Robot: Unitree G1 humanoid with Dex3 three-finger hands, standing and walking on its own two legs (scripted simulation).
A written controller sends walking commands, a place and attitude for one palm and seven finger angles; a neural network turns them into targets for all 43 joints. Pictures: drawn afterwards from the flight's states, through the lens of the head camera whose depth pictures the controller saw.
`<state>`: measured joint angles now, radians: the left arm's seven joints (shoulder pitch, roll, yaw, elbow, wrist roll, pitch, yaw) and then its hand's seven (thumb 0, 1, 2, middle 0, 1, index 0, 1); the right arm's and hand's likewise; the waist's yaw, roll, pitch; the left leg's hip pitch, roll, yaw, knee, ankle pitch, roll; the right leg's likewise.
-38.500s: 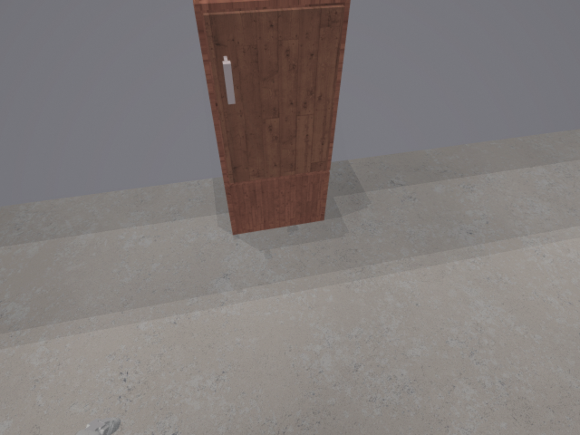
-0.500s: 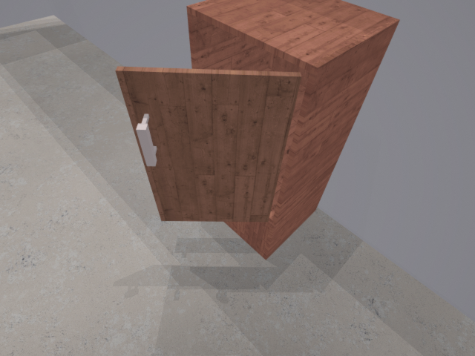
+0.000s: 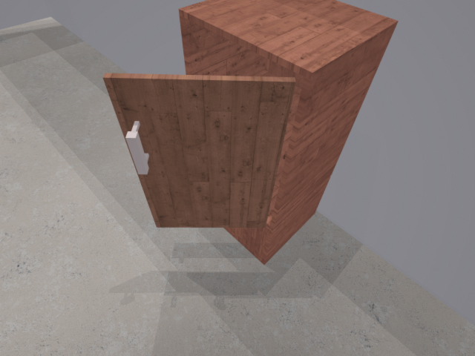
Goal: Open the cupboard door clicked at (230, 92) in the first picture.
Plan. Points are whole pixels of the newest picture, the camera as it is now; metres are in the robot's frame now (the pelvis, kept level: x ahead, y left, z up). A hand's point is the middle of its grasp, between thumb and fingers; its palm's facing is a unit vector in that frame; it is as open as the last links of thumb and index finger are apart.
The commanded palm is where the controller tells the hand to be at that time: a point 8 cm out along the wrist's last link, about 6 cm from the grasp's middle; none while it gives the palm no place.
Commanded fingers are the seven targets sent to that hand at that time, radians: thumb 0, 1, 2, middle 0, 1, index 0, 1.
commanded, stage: come to a stop and stand still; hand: left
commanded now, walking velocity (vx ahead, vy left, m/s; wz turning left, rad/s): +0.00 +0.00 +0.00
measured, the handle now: (139, 148) +0.55 +0.27 -0.02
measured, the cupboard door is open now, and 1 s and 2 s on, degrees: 46 46 46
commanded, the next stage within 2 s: look again from close up in 0.08 s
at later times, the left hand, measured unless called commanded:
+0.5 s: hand out of the picture -0.02 +0.19 -0.18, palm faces +0.02 -0.98 -0.19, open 7.3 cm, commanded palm none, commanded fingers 0.00 0.90 0.90 -0.20 -0.30 -0.20 -0.30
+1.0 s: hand out of the picture -0.08 +0.17 -0.19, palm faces +0.12 -0.98 -0.15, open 7.3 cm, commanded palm none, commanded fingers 0.00 0.90 0.90 -0.20 -0.30 -0.20 -0.30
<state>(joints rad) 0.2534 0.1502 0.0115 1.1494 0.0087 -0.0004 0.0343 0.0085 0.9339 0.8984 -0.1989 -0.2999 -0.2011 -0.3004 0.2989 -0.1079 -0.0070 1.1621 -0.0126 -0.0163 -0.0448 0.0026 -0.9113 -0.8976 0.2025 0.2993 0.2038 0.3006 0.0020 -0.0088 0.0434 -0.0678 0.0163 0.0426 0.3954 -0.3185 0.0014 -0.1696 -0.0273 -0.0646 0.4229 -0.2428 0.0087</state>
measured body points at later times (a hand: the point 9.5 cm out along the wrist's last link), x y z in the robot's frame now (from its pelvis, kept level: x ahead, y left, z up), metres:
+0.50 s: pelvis -0.03 +0.02 -0.01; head -0.04 +0.02 +0.44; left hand -0.02 +0.24 -0.17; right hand -0.01 -0.21 -0.16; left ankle -0.07 +0.11 -0.74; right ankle -0.01 -0.12 -0.74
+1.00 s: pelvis -0.04 +0.01 -0.01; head -0.04 +0.03 +0.44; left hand -0.09 +0.23 -0.18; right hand -0.08 -0.21 -0.17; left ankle -0.06 +0.11 -0.74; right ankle -0.01 -0.12 -0.74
